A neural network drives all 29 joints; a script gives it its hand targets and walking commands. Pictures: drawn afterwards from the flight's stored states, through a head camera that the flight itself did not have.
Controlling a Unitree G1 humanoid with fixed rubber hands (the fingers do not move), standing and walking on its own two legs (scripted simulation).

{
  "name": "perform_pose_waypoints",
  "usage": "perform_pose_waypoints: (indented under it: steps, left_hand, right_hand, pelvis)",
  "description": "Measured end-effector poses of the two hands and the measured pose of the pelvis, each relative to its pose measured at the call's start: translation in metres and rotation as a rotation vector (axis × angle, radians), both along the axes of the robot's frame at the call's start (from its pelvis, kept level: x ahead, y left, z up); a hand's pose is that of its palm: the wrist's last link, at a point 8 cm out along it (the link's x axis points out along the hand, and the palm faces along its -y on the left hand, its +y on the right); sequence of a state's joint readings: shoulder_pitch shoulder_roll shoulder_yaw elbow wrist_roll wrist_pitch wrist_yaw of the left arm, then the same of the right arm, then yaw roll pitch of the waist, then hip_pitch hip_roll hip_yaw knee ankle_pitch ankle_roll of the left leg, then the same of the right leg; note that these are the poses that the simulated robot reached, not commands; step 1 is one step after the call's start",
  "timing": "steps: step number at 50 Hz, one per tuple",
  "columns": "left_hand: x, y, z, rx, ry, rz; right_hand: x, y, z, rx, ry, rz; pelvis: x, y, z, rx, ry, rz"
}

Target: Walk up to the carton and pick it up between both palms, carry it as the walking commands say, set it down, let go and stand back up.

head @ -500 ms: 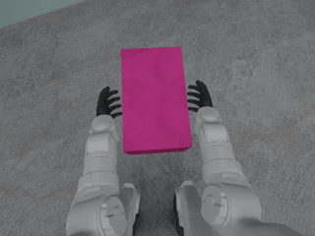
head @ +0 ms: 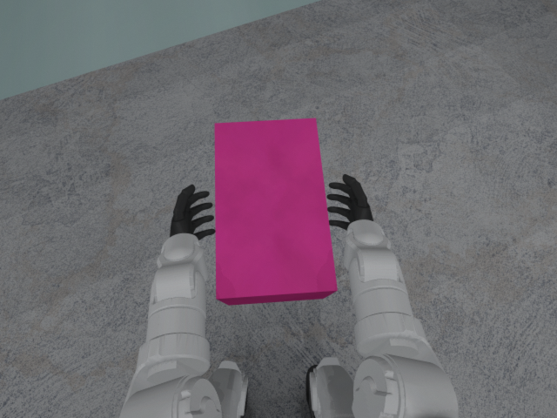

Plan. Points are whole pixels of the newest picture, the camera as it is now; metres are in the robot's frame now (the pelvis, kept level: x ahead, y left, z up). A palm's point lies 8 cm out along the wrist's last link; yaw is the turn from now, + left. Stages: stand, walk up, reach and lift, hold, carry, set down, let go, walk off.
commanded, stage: reach and lift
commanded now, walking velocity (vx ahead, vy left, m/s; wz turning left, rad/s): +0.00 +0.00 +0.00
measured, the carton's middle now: (271, 214) +0.44 +0.03 -0.11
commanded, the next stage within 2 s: none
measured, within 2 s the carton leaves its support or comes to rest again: neither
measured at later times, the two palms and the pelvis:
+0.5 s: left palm (169, 224) +0.35 +0.15 +0.05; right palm (372, 220) +0.37 -0.11 +0.04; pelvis +0.02 +0.00 +0.05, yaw +0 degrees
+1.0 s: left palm (141, 217) +0.33 +0.16 +0.11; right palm (381, 206) +0.35 -0.10 +0.11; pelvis +0.03 +0.00 +0.06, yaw +0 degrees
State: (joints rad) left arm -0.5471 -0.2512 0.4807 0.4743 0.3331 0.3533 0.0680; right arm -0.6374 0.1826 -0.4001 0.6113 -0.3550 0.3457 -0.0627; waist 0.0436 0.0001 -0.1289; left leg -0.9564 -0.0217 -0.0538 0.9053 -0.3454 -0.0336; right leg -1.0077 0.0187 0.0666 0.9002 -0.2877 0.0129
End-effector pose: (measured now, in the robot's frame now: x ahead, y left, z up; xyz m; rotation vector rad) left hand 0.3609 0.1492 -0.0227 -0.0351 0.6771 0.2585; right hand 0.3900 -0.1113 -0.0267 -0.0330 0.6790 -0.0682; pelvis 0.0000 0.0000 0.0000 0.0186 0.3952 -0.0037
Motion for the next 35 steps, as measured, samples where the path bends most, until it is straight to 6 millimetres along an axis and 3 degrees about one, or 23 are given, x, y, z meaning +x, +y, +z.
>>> perform_pose_waypoints:
  steps: [19, 35]
  left_hand:
    - [-0.007, 0.002, 0.056, 0.036, 0.008, -0.051]
    - [-0.019, 0.005, 0.1, 0.045, -0.006, -0.039]
  right_hand:
    - [-0.017, -0.002, 0.051, 0.018, -0.001, 0.002]
    - [-0.028, 0.002, 0.094, 0.015, -0.015, 0.018]
  pelvis:
    - [0.014, 0.001, 0.039, -0.005, -0.15, -0.003]
    - [0.021, -0.004, 0.059, -0.012, -0.327, 0.005]
